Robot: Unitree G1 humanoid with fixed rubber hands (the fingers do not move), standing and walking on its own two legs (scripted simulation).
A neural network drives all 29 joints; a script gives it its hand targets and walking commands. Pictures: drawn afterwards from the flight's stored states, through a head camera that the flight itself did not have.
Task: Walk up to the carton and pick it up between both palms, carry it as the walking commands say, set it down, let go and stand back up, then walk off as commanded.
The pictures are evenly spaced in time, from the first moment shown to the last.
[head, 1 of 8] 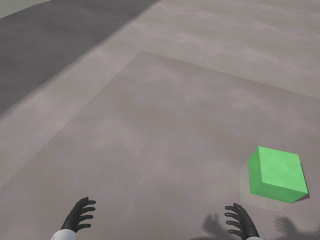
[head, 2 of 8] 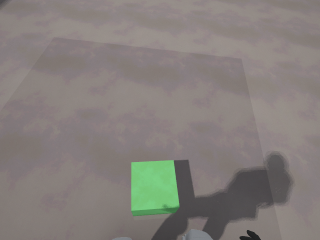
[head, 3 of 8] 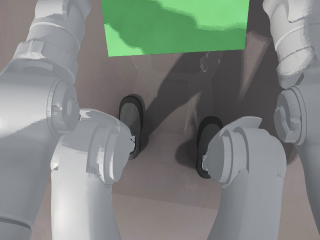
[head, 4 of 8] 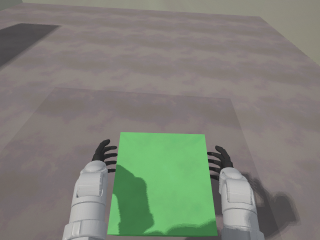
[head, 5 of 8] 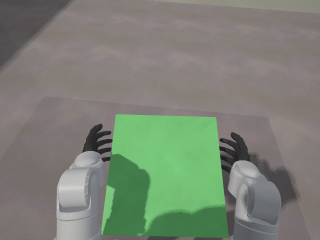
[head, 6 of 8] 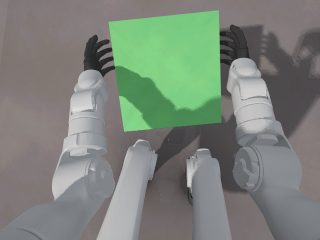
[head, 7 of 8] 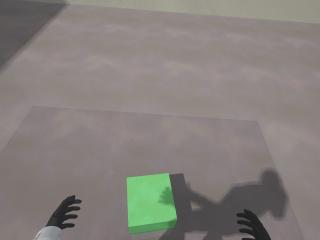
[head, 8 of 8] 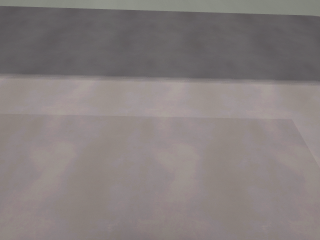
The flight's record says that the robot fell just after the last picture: no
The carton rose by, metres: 0.69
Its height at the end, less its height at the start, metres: +0.00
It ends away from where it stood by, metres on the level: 1.98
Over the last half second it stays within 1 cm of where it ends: yes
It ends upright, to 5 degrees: yes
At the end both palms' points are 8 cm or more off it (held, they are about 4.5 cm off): yes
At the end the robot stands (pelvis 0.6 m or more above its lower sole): yes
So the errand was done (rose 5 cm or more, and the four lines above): yes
